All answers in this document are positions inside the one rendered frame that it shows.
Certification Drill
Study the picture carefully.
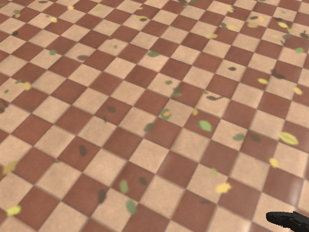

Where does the right robot hand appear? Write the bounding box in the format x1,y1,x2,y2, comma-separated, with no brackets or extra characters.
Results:
266,211,309,232

